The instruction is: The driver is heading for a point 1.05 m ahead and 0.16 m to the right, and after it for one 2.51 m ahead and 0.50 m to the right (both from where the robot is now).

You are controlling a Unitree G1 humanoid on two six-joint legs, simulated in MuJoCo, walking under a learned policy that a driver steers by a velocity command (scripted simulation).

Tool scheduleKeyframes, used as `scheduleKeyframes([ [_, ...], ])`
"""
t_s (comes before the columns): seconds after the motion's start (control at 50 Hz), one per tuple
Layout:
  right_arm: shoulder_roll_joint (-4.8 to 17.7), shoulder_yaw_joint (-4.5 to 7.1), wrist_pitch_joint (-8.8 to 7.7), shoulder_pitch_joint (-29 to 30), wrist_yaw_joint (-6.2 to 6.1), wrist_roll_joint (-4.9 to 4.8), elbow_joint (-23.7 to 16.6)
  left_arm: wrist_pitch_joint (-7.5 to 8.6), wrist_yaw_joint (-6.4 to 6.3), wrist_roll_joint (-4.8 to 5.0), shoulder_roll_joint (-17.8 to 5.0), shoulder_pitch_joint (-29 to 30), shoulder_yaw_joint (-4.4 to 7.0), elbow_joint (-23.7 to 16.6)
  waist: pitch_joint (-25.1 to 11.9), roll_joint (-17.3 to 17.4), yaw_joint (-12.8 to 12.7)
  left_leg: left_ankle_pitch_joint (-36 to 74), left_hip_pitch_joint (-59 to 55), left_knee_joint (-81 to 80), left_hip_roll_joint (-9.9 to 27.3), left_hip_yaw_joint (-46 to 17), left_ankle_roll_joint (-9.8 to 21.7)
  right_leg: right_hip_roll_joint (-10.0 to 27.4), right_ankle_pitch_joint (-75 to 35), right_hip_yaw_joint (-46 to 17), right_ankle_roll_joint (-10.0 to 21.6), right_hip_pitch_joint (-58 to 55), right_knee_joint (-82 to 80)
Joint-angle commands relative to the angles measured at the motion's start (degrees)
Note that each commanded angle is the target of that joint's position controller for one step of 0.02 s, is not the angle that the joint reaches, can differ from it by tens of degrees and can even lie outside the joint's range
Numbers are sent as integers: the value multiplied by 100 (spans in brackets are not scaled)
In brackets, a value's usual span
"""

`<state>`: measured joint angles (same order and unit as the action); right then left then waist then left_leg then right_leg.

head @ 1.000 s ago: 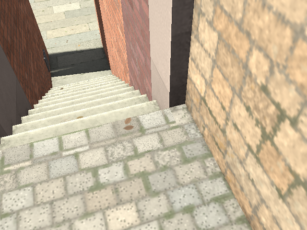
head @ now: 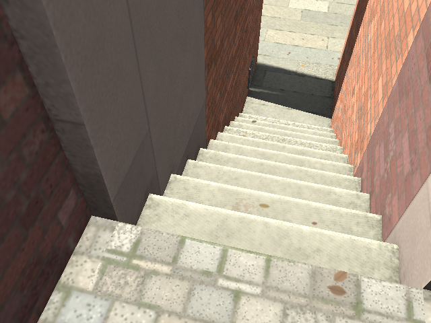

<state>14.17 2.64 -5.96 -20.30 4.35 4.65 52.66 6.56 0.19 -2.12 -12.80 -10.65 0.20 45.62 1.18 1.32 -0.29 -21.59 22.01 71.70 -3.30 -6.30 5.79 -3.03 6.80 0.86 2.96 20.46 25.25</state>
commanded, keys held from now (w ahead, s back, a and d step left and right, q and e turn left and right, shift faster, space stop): w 1.00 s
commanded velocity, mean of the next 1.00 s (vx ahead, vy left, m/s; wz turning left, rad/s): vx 0.50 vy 0.00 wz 0.08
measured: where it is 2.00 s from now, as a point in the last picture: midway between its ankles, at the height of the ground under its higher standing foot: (251, 215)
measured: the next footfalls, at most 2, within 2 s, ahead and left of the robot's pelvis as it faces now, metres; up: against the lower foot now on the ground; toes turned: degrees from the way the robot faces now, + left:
left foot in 0.34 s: +0.30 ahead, +0.15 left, +0.00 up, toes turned +6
right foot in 0.82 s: +0.60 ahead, -0.09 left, +0.00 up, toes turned +1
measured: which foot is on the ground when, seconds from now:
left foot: up 0.00-0.32, down 0.34-0.84, up 0.86-1.00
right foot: down 0.00-0.36, up 0.38-0.80, down 0.82-1.00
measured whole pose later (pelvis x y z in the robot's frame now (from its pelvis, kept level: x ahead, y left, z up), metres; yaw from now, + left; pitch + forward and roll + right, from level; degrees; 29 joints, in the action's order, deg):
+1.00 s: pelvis +0.53 -0.01 -0.01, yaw +3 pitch +2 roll -2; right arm 12.3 -0.4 -2.8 -16.1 2.2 4.4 49.5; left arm 6.8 0.4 -1.9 -12.8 -18.6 2.7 52.2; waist -1.1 1.6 -1.1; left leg -19.9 36.7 79.1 4.4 -2.8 0.9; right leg -4.4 13.4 4.2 4.9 19.3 30.8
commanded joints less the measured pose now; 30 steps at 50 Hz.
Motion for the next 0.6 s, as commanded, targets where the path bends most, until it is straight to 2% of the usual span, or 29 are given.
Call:
scheduleKeyframes([
  [0.02, 144, -50, -37, 599, -66, 132, -560, 6, -109, 5, -31, -710, -58, 57, -391, -435, -113, 218, 1310, -68, 905, -90, -8, 1862, -500, -1819, 1339, -1319, -1743],
  [0.04, 104, -70, 32, 644, -82, 106, -624, 55, -129, 26, -106, -548, -14, 29, -284, -434, -14, -45, 1184, -519, 980, 34, -111, 1751, -594, -1523, 1324, -1091, -1895],
  [0.06, 91, -101, 88, 590, -49, 78, -655, 107, -103, -1, -278, -428, 55, -34, -222, -446, 89, 84, 971, -1037, 1020, 256, -185, 1571, -755, -1133, 1286, -830, -1963],
  [0.08, 87, -133, 129, 592, -19, 66, -650, 137, -34, -45, -473, -318, 117, -59, -106, -355, 156, 374, 567, -1755, 1039, 513, -236, 1374, -828, -712, 1229, -371, -2055],
  [0.1, 60, -169, 159, 767, 7, 47, -685, 149, 52, -90, -612, -345, 162, -40, -23, -342, 109, 784, 130, -2324, 999, 716, -265, 1214, -856, -454, 1190, 47, -2105],
  [0.12, 63, -205, 193, 1071, 26, 18, -812, 132, 139, -132, -695, -441, 197, -18, 57, -321, 6, 1057, -61, -2571, 946, 765, -329, 1206, -679, -468, 1200, 206, -2141],
  [0.14, 78, -233, 225, 1209, 26, -4, -911, 141, 213, -123, -758, -602, 228, 33, 79, -363, -36, 1354, 12, -2821, 942, 670, -335, 1363, -516, -590, 1271, 35, -2117],
  [0.16, 151, -217, 256, 1272, 32, -1, -1004, 149, 270, -136, -690, -802, 213, 147, 138, -294, -58, 1647, 213, -3083, 976, 472, -296, 1585, -370, -749, 1318, -266, -1978],
  [0.18, 280, -177, 266, 1376, 8, -22, -1075, 156, 298, -100, -700, -999, 227, 192, 179, -324, -119, 1704, 489, -3372, 954, 450, -257, 1728, -308, -842, 1377, -694, -1881],
  [0.22, 391, -118, 238, 1793, -57, -41, -1264, 134, 290, -54, -684, -1446, 220, 321, 203, -406, -333, 1666, 738, -3831, 873, 567, -175, 1846, -293, -935, 1332, -1452, -1654],
  [0.24, 314, -120, 212, 1993, -83, -29, -1311, 102, 268, -63, -717, -1579, 208, 380, 268, -419, -345, 1777, 657, -4045, 786, 650, -126, 1844, -375, -935, 1273, -1614, -1571],
  [0.26, 355, -95, 183, 2135, -89, -7, -1328, 86, 228, -4, -806, -1657, 229, 409, 267, -430, -394, 1829, 440, -4287, 694, 768, -59, 1791, -156, -895, 1186, -1693, -1455],
  [0.28, 377, -41, 139, 2336, -124, -47, -1393, 59, 215, 51, -842, -1680, 235, 389, 243, -453, -415, 1704, 147, -4435, 552, 977, 27, 1719, -184, -808, 1101, -1806, -1311],
  [0.3, 423, -14, 99, 2340, -142, -101, -1433, 20, 185, 25, -896, -1678, 238, 410, 224, -543, -334, 1710, -303, -4453, 454, 1031, 137, 1658, -546, -768, 996, -1711, -1145],
  [0.32, 631, 99, 33, 1989, -185, -179, -1364, 3, 159, -13, -969, -1587, 250, 372, -22, -533, -82, 1826, -1118, -4375, 385, 1007, 263, 1469, -1331, -606, 821, -1500, -726],
  [0.34, 780, 164, -30, 1244, -245, -137, -1124, -3, 131, -25, -820, -1314, 223, 263, -539, -17, 294, 2275, -2170, -4311, 729, 603, 609, 989, -1572, -140, 397, -1129, 424],
  [0.36, 1009, 170, -15, -193, -336, -180, -904, 61, 142, -101, -162, -1633, 38, -41, -2153, 1100, 674, 2455, -5015, -4560, 2131, -1542, 1870, 144, 113, 92, -151, 799, 2396],
  [0.38, 794, 116, 34, -1404, -373, 31, -428, 63, 281, -57, -188, -1190, 89, 15, -1860, 758, 1109, 1917, -5339, -5616, 2917, -3321, 1967, -96, 2725, -435, -190, 2033, 3594],
  [0.4, 834, 168, -65, -1181, -391, 67, -262, 65, 267, 57, -277, -399, 161, -167, -334, 299, 941, 1262, -4333, -5673, 2654, -2538, 1290, 293, 2231, -684, 4, 2874, 4110],
  [0.42, 682, 143, -91, -201, -374, -53, -395, 68, 133, -5, -438, -366, 247, -84, 223, 401, 491, 1048, -3237, -5755, 2314, -1665, 979, 699, 1685, -511, 28, 2738, 4220],
  [0.44, 441, 42, -67, 232, -394, -146, -536, 27, 43, -164, -491, -607, 294, -49, -43, 405, 199, 1130, -2632, -5942, 2089, -1219, 967, 900, 1371, -474, 77, 2162, 4007],
  [0.46, 281, -8, -74, 491, -410, -130, -629, -25, 12, -221, -414, -514, 280, -68, 51, 338, 52, 1683, -2061, -6100, 2027, -906, 991, 945, 1202, -368, -14, 1853, 3906],
  [0.48, 248, -26, -63, 680, -426, -80, -724, -89, 7, -225, -271, -503, 250, -93, -36, 235, -99, 1940, -1650, -6268, 1960, -650, 995, 983, 1173, -314, -103, 1503, 3759],
  [0.5, 230, -26, -48, 711, -446, -10, -705, -157, 5, -142, -262, -502, 269, -48, -14, 210, -153, 2117, -1411, -6432, 1949, -528, 1061, 919, 1076, -272, -240, 1417, 3591],
  [0.52, 292, 6, -84, 651, -436, 15, -660, -214, 43, -65, -236, -471, 245, -48, -31, 251, -148, 2291, -1343, -6492, 1837, -254, 1085, 878, 782, -187, -339, 1428, 3208],
  [0.54, 400, 39, -119, 536, -399, 19, -550, -281, 83, -33, -177, -337, 205, -90, 9, 255, -124, 2431, -1172, -6503, 1731, -3, 1071, 817, 440, -64, -428, 1327, 2760],
  [0.56, 432, 35, -157, 382, -344, 30, -421, -360, 133, -37, -65, -190, 158, -159, 20, 278, -117, 2510, -977, -6541, 1646, 205, 1035, 778, 83, 30, -437, 1126, 2383],
  [0.6, 393, -4, -200, 33, -218, 37, -152, -463, 172, -44, -24, 289, 105, -321, 24, 328, -3, 2546, -1027, -6476, 1626, 349, 971, 688, -499, 15, -436, 1053, 1729],
])
Velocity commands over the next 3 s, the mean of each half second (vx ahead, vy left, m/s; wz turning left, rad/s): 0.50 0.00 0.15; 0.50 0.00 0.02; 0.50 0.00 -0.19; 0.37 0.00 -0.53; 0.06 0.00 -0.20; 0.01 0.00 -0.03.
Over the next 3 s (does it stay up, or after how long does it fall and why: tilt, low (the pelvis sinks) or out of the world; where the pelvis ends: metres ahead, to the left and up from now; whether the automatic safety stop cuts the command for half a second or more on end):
stays up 1.07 -0.19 -0.37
